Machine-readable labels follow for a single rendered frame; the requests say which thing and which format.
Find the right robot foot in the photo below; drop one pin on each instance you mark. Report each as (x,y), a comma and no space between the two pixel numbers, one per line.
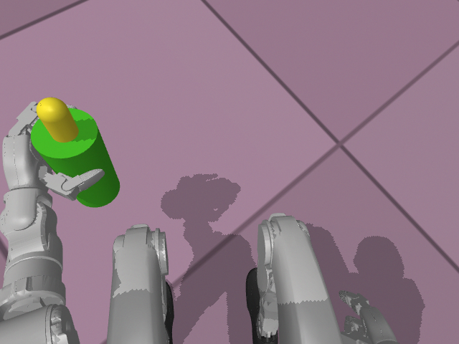
(253,305)

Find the left robot arm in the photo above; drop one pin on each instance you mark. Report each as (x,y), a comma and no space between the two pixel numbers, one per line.
(33,296)

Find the right robot hand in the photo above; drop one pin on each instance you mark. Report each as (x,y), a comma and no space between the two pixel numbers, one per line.
(371,328)

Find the bottle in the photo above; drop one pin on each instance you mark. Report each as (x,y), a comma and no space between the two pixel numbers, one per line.
(70,142)

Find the left robot hand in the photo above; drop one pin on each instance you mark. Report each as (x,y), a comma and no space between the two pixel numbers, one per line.
(24,166)

